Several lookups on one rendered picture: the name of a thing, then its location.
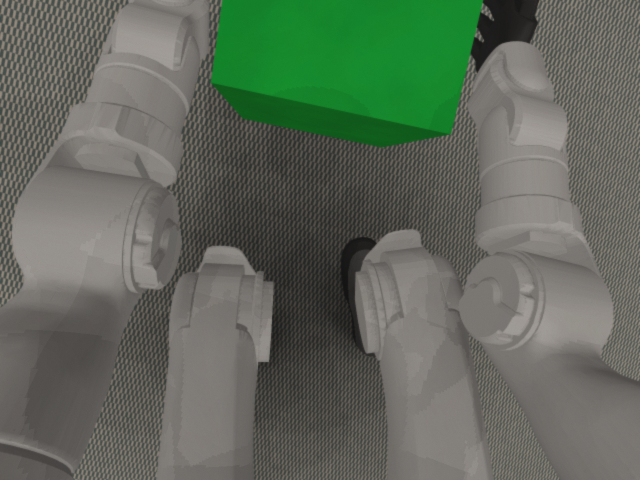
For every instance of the robot left forearm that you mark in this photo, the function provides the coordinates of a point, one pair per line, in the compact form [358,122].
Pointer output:
[142,88]

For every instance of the robot left thigh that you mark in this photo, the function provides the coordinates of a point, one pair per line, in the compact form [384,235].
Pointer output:
[208,418]

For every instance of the robot right thigh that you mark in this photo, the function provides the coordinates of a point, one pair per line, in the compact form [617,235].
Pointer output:
[435,422]

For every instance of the carton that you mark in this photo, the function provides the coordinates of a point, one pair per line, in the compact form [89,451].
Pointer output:
[377,72]

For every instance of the right robot upper arm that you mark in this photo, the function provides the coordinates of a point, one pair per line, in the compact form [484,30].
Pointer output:
[543,323]

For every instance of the robot thigh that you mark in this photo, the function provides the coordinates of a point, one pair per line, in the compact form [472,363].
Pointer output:
[208,418]
[435,422]

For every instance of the robot right hand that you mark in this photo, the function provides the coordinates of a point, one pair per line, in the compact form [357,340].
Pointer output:
[514,20]

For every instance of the robot right forearm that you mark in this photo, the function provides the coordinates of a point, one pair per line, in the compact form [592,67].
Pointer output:
[523,164]

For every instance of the left robot upper arm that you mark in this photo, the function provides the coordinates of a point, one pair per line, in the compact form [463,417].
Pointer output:
[89,243]

